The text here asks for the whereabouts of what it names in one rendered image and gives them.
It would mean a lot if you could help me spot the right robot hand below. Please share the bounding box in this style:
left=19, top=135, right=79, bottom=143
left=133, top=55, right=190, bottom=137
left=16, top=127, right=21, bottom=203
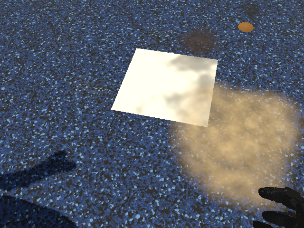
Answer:
left=253, top=186, right=304, bottom=228

